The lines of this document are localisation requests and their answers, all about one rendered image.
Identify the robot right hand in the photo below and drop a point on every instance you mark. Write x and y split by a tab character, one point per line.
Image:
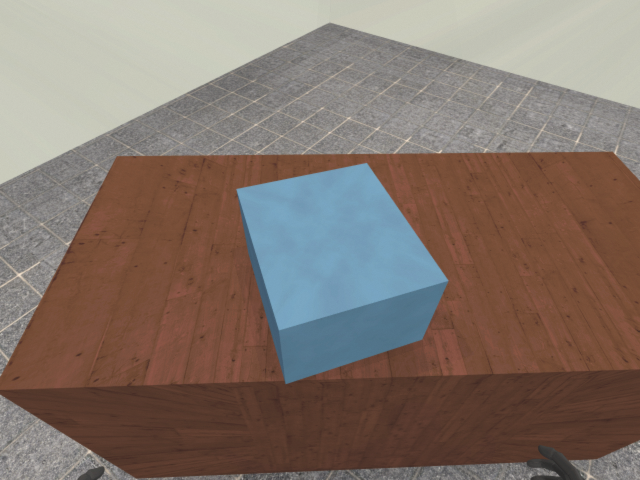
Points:
557	462

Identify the carton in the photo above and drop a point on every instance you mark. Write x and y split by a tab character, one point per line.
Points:
341	273

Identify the pedestal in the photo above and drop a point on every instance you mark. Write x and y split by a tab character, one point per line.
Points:
151	346

